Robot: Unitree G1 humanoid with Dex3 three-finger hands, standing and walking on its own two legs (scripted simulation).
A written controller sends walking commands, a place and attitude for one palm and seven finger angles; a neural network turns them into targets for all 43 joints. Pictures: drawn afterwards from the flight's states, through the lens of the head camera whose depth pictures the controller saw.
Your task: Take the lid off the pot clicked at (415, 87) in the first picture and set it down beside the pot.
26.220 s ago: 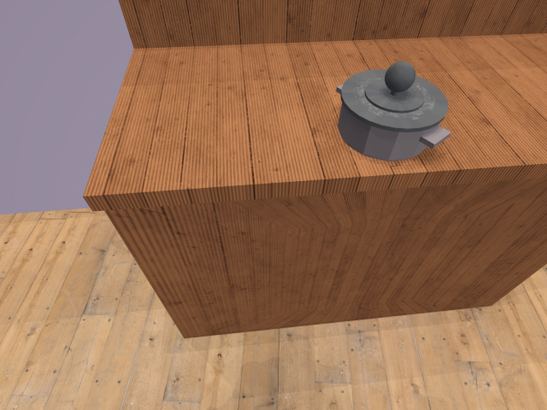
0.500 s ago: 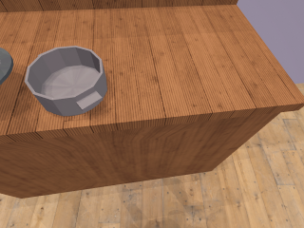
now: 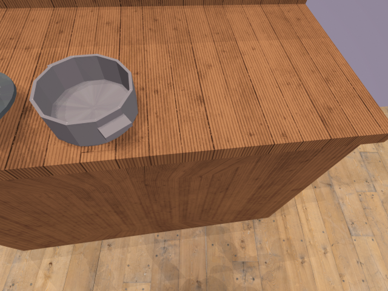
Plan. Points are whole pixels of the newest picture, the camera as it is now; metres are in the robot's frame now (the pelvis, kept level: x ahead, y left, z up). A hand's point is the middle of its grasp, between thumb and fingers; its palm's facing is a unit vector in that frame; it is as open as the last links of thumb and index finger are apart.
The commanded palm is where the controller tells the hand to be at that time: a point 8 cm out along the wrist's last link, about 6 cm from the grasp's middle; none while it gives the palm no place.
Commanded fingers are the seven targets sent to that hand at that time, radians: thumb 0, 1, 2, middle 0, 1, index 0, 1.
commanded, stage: lower the lid onto the table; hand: left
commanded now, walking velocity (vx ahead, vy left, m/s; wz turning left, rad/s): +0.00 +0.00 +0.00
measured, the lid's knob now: out of the picture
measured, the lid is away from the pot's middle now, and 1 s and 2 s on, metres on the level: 0.23 0.23 0.24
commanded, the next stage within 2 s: open the fingers wide in 0.48 s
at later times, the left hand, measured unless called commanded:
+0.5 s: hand out of the picture +0.44 +0.40 +0.14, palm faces -0.42 -0.27 -0.87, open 6.9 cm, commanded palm +0.49 +0.41 +0.21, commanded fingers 0.00 0.59 1.02 -0.81 -1.05 -0.92 -1.09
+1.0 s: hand out of the picture +0.42 +0.40 +0.14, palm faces -0.38 -0.18 -0.91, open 7.0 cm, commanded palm +0.45 +0.40 +0.21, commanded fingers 0.00 0.23 0.88 -0.59 -0.89 -0.64 -0.91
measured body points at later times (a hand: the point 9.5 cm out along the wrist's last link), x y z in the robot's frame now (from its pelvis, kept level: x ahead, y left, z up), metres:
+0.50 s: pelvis -0.01 +0.01 -0.01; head +0.09 +0.03 +0.43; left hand +0.46 +0.41 +0.19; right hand -0.02 -0.27 -0.12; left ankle -0.02 +0.09 -0.73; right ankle -0.05 -0.14 -0.73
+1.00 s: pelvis -0.02 +0.01 -0.01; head +0.06 +0.03 +0.43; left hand +0.44 +0.40 +0.19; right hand +0.02 -0.27 -0.13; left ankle -0.02 +0.09 -0.73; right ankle -0.05 -0.14 -0.73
